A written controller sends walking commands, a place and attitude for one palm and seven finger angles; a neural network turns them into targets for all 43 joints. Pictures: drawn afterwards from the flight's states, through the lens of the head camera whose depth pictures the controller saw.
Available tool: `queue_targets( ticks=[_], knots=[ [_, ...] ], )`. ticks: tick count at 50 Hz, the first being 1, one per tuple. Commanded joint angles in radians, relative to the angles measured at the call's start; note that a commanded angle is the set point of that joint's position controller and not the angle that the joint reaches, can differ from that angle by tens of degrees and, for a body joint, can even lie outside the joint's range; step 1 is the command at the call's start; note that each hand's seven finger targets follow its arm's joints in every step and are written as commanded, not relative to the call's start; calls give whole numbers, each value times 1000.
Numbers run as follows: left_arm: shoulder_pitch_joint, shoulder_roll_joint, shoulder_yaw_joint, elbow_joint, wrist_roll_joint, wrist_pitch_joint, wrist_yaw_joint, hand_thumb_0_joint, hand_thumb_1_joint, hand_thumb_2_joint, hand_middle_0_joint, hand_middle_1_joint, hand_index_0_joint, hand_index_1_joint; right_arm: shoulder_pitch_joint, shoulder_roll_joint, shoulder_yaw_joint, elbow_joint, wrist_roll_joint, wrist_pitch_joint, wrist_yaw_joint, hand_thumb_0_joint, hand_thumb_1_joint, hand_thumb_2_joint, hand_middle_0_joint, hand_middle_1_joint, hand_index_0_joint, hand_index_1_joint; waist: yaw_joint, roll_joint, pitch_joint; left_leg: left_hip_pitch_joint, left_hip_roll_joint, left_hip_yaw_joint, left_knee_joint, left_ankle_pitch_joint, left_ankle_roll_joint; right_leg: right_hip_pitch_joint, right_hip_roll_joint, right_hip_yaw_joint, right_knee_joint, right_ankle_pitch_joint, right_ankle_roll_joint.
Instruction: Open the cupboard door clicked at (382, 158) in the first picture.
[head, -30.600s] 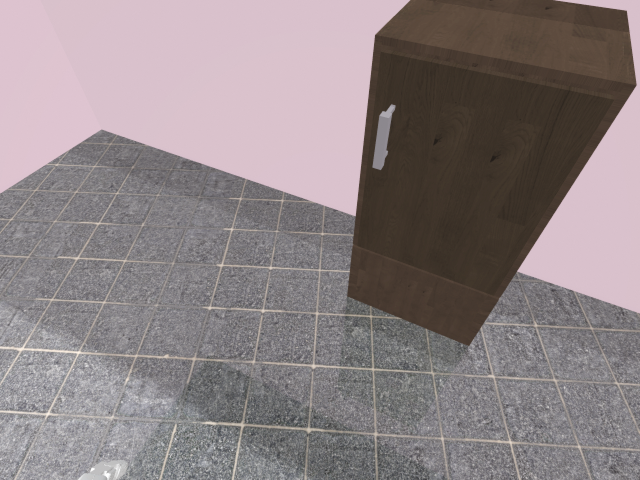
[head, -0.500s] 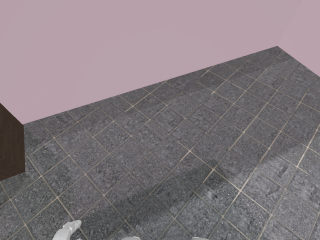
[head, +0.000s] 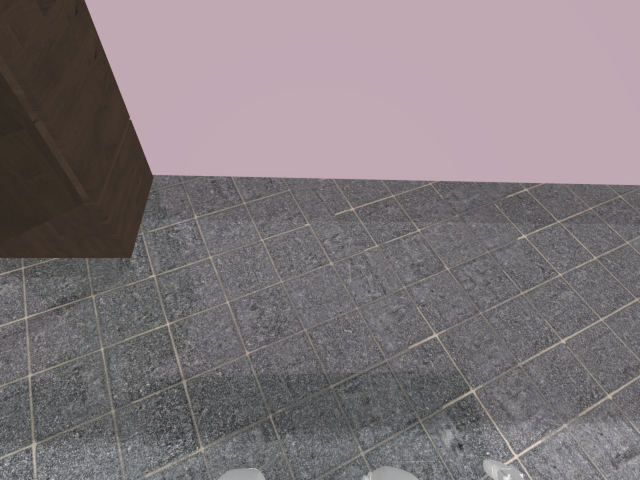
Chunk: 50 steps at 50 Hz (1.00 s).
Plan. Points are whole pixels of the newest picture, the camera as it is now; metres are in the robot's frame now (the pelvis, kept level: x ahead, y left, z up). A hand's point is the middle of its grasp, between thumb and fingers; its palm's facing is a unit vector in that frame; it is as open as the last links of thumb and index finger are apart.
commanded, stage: turn to face it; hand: left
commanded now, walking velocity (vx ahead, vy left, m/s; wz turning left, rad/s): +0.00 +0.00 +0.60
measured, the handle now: out of the picture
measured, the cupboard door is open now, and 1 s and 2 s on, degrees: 40 40 40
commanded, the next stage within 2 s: take the last steps up to it in 1.18 s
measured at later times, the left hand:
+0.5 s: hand out of the picture +0.03 +0.16 -0.14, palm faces +0.31 -0.92 -0.25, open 7.4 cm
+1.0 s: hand out of the picture -0.02 +0.19 -0.14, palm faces +0.55 -0.79 -0.28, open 7.4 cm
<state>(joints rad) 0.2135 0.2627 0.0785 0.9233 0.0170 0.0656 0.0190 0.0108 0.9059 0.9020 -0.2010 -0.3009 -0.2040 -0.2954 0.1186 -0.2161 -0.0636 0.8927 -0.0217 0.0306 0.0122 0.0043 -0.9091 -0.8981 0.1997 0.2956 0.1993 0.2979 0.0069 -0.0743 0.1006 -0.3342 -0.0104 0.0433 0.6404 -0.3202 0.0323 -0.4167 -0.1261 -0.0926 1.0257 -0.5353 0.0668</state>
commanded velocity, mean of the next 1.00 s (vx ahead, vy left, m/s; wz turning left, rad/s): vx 0.00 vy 0.00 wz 0.53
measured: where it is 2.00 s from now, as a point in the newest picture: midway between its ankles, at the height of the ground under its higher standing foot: outside the picture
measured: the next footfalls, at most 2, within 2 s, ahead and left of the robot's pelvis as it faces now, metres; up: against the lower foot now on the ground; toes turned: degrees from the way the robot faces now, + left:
right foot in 0.28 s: +0.06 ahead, -0.15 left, +0.00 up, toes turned +7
left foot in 0.64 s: +0.00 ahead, +0.10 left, +0.00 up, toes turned +29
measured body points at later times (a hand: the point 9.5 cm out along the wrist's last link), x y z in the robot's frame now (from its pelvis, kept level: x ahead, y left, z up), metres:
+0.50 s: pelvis +0.00 -0.04 +0.02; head +0.05 -0.04 +0.46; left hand +0.02 +0.21 -0.12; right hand +0.16 -0.27 -0.13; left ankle -0.04 +0.08 -0.65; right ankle +0.02 -0.15 -0.72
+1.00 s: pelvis +0.01 -0.04 +0.01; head +0.06 -0.02 +0.46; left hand -0.05 +0.23 -0.12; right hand +0.21 -0.20 -0.14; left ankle -0.03 +0.08 -0.72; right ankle +0.07 -0.15 -0.70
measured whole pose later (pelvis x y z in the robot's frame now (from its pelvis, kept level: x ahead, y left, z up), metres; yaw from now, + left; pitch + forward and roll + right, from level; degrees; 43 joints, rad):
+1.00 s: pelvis +0.01 -0.04 +0.01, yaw +33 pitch +1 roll +0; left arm 0.15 0.24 0.06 0.88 0.01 0.04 0.01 0.01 0.91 0.90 -0.20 -0.30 -0.20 -0.29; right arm 0.17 -0.20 -0.05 0.92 -0.03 0.05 0.00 0.00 -0.90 -0.90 0.20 0.30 0.20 0.30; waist -0.01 0.01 0.09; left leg -0.32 -0.03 -0.08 0.52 -0.23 0.00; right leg -0.36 -0.04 -0.03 0.75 -0.41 0.06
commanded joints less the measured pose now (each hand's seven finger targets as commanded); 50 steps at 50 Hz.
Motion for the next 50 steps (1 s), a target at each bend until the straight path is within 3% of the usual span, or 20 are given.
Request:
queue_targets(
  ticks=[1,8,11,12,13,14,15,16,18,20,26,30,31,32,33,36,39,46,48,50],
  knots=[
    [-53,63,12,-106,2,-38,-11,0,900,900,-200,-300,-200,-300,63,-206,-39,-46,-4,-20,-31,0,-900,-900,200,300,200,300,-29,218,-153,211,252,-281,-273,543,126,-164,19,96,112,106,17],
    [-59,47,3,-128,-6,-41,-7,0,900,900,-200,-300,-200,-300,47,-223,-50,-47,-8,-8,-21,0,-900,-900,200,300,200,300,-27,220,-156,142,213,-329,-252,450,122,17,94,59,-222,100,11],
    [17,56,8,-117,-8,-51,-4,0,900,900,-200,-300,-200,-300,4,-215,-55,-64,-3,0,-19,0,-900,-900,200,300,200,300,10,241,-163,37,180,-362,-205,376,99,195,123,45,-428,207,-2],
    [59,74,15,-109,-7,-59,0,0,900,900,-200,-300,-200,-300,-15,-199,-55,-71,3,1,-17,0,-900,-900,200,300,200,300,38,193,-168,-38,142,-346,-152,302,64,310,103,53,-564,296,-9],
    [96,141,29,-106,5,-72,8,0,900,900,-200,-300,-200,-300,0,-150,-50,-81,13,0,-10,0,-900,-900,200,300,200,300,53,11,-195,-180,49,-265,-3,101,1,454,-64,217,-709,279,-53],
    [96,215,39,-112,18,-74,13,0,900,900,-200,-300,-200,-300,-7,-104,-42,-106,15,-4,-4,0,-900,-900,200,300,200,300,62,-239,-168,-298,-87,-75,255,-264,-74,448,-330,462,-767,387,-179],
    [73,202,34,-121,10,-72,18,0,900,900,-200,-300,-200,-300,-15,-150,-54,-102,6,5,-2,0,-900,-900,200,300,200,300,53,-180,-157,-264,-25,-117,458,-295,-67,334,-384,436,-756,430,-241],
    [22,167,27,-127,8,-73,21,0,900,900,-200,-300,-200,-300,-21,-140,-52,-83,5,13,0,0,-900,-900,200,300,200,300,26,-191,-133,-276,0,-124,565,-245,-69,301,-318,397,-733,462,-243],
    [-52,109,7,-143,5,-74,16,0,900,900,-200,-300,-200,-300,-2,-118,-46,-52,3,25,14,0,-900,-900,200,300,200,300,-17,-122,-89,-256,28,-89,622,-118,-88,246,-214,179,-701,531,-197],
    [-50,106,7,-143,10,-76,17,0,900,900,-200,-300,-200,-300,1,-96,-39,-43,8,30,23,0,-900,-900,200,300,200,300,-19,-130,-92,-221,36,-48,538,-95,-99,253,-195,93,-698,563,-174],
    [66,161,29,-94,15,-75,14,0,900,900,-200,-300,-200,-300,-79,-63,-18,-63,14,14,25,0,-900,-900,200,300,200,300,44,-117,-119,-124,20,43,158,-164,-93,370,-245,48,-609,753,-192],
    [51,166,36,-82,5,-66,3,0,900,900,-200,-300,-200,-300,16,-98,-24,-46,11,3,20,0,-900,-900,200,300,200,300,-13,-84,-150,117,9,59,-136,46,-64,254,-224,-38,-450,668,-105],
    [46,142,34,-101,-2,-60,-2,0,900,900,-200,-300,-200,-300,80,-163,-41,-35,5,-5,17,0,-900,-900,200,300,200,300,-52,61,-196,282,101,-56,-207,229,-19,109,-176,-90,-297,521,-49],
    [16,64,15,-145,-9,-56,-10,0,900,900,-200,-300,-200,-300,159,-284,-72,-27,-5,-9,9,0,-900,-900,200,300,200,300,-98,384,-212,395,390,-449,-251,599,140,-162,-20,-112,-59,-75,28],
    [-63,72,4,-180,4,-47,-2,0,900,900,-200,-300,-200,-300,230,-316,-72,-3,-4,-3,-1,0,-900,-900,200,300,200,300,-126,292,-217,333,466,-490,-263,603,227,-184,-2,15,67,-168,4],
    [-82,62,12,-130,1,-41,-4,0,900,900,-200,-300,-200,-300,94,-227,-46,-34,-6,-14,-29,0,-900,-900,200,300,200,300,-58,276,-164,206,310,-356,-286,461,162,-191,1,103,151,38,9],
    [-21,57,12,-93,1,-35,-10,0,900,900,-200,-300,-200,-300,49,-203,-33,-46,-3,-21,-28,0,-900,-900,200,300,200,300,-18,208,-156,188,244,-261,-289,451,125,-129,22,87,83,119,15],
    [-42,37,0,-109,-3,-37,-7,0,900,900,-200,-300,-200,-300,58,-202,-38,-35,-9,-8,-22,0,-900,-900,200,300,200,300,-28,242,-144,119,219,-325,-284,352,132,30,89,55,-205,94,2],
    [-5,34,0,-100,-6,-43,-4,0,900,900,-200,-300,-200,-300,43,-200,-41,-40,-8,-5,-22,0,-900,-900,200,300,200,300,-11,238,-153,83,211,-345,-252,362,127,120,111,45,-318,133,-6],
    [72,56,7,-81,-7,-58,1,0,900,900,-200,-300,-200,-300,16,-179,-40,-47,2,-3,-20,0,-900,-900,200,300,200,300,32,183,-166,-10,157,-320,-168,317,76,301,106,47,-556,295,-14]
  ],
)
